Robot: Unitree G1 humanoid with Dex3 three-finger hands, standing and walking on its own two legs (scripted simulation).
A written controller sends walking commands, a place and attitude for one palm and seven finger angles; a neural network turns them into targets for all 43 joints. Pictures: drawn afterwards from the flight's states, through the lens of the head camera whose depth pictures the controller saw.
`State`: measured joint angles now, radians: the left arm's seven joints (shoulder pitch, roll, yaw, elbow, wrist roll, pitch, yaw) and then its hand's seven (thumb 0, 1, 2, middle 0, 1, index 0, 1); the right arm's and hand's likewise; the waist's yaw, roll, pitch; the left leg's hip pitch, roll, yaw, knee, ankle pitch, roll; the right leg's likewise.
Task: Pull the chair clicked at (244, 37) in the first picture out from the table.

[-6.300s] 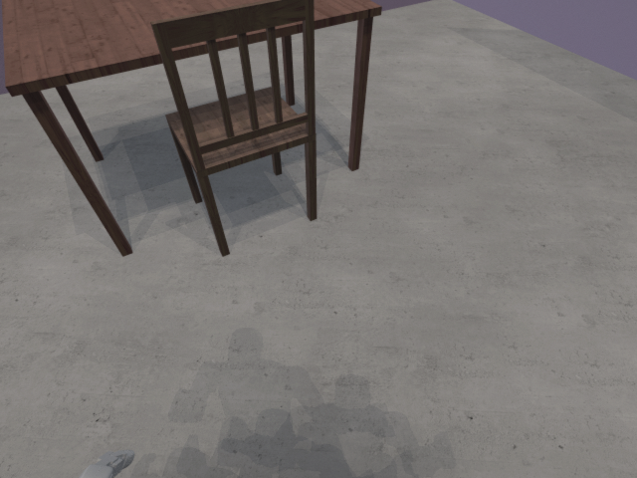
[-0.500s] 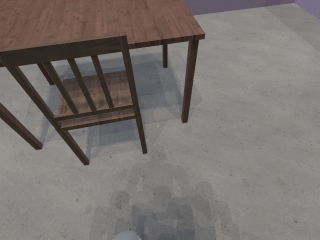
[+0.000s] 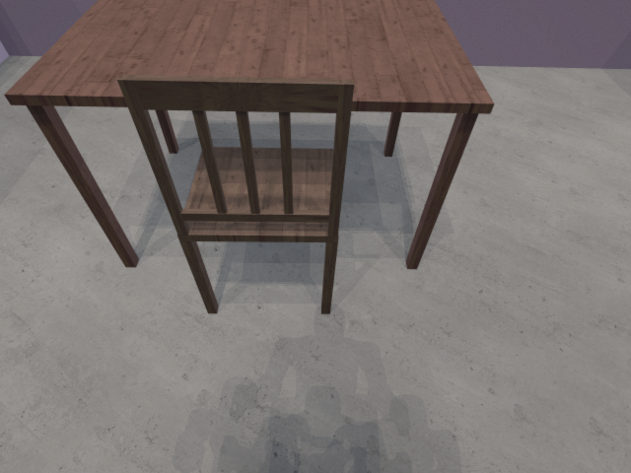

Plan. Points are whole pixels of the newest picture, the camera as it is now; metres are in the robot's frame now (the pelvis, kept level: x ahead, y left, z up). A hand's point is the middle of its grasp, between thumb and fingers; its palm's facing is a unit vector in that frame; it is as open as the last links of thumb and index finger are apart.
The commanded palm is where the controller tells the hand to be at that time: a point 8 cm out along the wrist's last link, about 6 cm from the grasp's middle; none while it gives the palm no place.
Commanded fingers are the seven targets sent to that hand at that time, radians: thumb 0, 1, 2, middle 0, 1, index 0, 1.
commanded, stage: take the last steps up to it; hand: left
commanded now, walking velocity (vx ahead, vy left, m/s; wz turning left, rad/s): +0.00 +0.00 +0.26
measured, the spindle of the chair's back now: (249, 167) +0.74 +0.19 -0.10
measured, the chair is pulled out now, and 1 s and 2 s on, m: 0.00 0.00 0.00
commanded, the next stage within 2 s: come to a stop and stand still in 1.06 s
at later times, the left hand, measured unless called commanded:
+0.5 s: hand out of the picture -0.05 +0.12 -0.15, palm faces +0.20 -0.96 -0.20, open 7.3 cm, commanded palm none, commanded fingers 0.00 0.90 0.90 -0.20 -0.30 -0.20 -0.30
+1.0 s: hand (179, 415) +0.23 +0.23 -0.17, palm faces +0.13 -0.97 -0.19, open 7.3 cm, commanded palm none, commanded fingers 0.00 0.90 0.90 -0.20 -0.30 -0.20 -0.30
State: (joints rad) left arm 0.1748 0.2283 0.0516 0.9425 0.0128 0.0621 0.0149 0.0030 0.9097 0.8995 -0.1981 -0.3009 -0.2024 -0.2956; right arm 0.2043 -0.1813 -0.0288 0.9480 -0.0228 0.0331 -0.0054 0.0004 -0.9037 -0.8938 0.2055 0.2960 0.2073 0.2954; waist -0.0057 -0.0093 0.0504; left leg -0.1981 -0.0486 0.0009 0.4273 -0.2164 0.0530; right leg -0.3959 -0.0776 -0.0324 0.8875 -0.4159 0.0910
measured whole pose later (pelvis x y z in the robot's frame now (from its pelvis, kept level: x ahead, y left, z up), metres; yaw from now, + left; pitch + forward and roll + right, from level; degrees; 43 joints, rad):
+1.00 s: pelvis +0.18 +0.03 +0.00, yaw +5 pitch +0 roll +1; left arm 0.19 0.20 0.06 1.04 0.03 -0.01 -0.01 0.00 0.91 0.90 -0.19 -0.30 -0.20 -0.29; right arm 0.33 -0.14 -0.03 1.09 -0.03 -0.07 -0.03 -0.01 -0.93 -0.89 0.20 0.30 0.20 0.29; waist 0.00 -0.04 0.02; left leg -0.01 0.00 0.15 0.30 -0.28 0.02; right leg -0.55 -0.11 -0.07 0.93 -0.22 0.01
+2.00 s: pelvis +0.22 +0.06 +0.00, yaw +4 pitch +1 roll +2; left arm 0.29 0.17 0.02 1.12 0.02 0.03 0.04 0.00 0.91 0.90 -0.20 -0.30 -0.20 -0.30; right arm 0.23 -0.15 -0.02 1.07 -0.01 0.01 -0.04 0.00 -0.93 -0.89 0.20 0.30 0.21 0.30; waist 0.02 -0.03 0.02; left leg -0.22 -0.06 0.08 0.42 -0.21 0.05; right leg -0.14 -0.04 -0.02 0.47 -0.34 0.01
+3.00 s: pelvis +0.21 +0.07 -0.01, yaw +4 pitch +0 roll +0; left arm 0.30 0.15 -0.01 1.07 0.02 -0.03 0.05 0.01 0.92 0.90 -0.20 -0.30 -0.20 -0.30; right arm 0.28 -0.17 0.01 1.08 -0.01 -0.02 -0.03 0.02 -0.94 -0.89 0.20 0.30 0.20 0.29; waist 0.00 0.00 0.00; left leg -0.26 -0.02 0.04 0.53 -0.27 0.04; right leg -0.14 -0.01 -0.04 0.50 -0.35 -0.01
